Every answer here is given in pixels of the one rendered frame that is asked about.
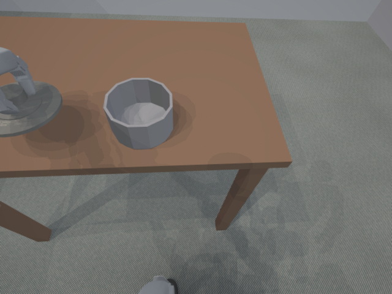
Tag lid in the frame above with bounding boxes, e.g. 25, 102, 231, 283
0, 81, 62, 137

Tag pot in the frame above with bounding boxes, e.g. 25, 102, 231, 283
104, 78, 173, 149

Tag robot left thigh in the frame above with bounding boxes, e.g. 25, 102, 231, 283
138, 281, 175, 294

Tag robot left hand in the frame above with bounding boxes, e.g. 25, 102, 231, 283
0, 47, 36, 115

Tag knob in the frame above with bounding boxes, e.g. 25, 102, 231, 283
0, 84, 28, 107

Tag table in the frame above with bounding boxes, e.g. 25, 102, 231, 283
0, 16, 292, 242

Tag robot left shin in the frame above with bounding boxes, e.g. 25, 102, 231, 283
153, 276, 169, 283

